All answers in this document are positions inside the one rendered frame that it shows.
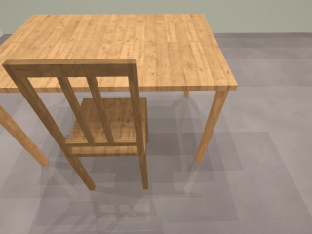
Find table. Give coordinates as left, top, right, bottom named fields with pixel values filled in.
left=0, top=14, right=238, bottom=166

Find chair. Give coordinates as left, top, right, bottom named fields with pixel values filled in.
left=2, top=58, right=149, bottom=191

